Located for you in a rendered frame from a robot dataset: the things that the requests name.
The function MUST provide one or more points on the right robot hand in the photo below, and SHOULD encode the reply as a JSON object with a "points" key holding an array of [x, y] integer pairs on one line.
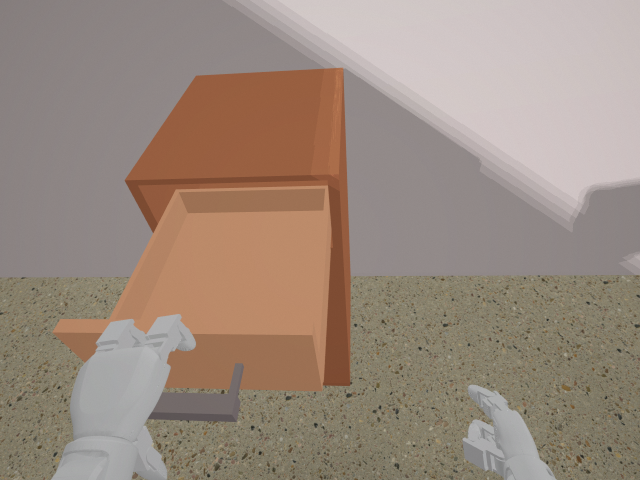
{"points": [[490, 447]]}

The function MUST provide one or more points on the handle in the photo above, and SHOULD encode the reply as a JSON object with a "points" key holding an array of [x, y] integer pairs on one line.
{"points": [[201, 406]]}

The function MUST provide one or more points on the robot left forearm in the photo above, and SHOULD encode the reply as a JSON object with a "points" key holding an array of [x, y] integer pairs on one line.
{"points": [[97, 458]]}

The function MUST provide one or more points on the robot right forearm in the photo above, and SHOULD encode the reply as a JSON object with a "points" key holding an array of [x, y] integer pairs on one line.
{"points": [[525, 467]]}

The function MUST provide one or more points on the left robot hand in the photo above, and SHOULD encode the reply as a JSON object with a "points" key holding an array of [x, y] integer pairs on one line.
{"points": [[118, 387]]}

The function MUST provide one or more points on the cabinet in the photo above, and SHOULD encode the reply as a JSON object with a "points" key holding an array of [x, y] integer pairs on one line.
{"points": [[261, 129]]}

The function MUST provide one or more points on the drawer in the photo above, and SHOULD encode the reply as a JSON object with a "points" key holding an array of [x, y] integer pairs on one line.
{"points": [[248, 271]]}

